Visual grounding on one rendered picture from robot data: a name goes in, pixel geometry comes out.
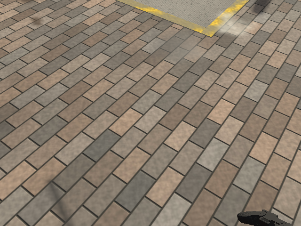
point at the robot right hand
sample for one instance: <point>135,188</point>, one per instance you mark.
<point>261,218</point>

